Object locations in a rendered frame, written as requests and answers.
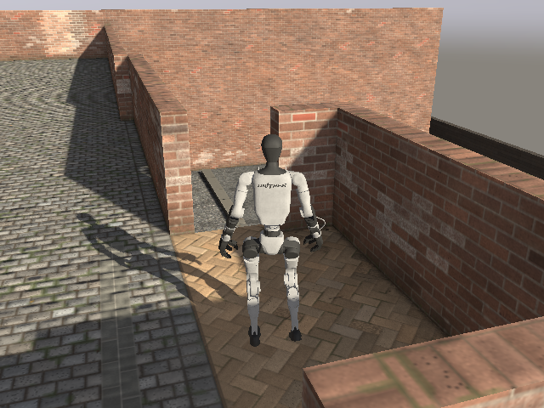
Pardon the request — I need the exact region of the robot left hand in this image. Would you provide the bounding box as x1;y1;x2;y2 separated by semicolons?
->
218;238;238;258

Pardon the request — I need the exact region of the left robot shin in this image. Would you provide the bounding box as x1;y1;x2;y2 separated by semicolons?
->
246;281;259;335

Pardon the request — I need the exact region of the robot left upper arm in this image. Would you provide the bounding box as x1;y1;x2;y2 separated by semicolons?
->
230;171;254;218

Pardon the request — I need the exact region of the robot right upper arm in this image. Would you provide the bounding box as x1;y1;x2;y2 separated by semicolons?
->
290;171;313;218

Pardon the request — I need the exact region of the right robot foot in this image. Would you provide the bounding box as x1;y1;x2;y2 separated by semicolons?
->
289;327;302;342

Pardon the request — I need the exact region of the right robot forearm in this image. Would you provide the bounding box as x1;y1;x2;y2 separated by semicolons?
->
304;205;321;238

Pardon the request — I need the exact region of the left robot forearm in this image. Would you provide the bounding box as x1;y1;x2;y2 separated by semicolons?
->
221;205;239;241

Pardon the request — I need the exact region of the robot right hand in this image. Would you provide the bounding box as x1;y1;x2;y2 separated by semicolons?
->
303;235;323;252

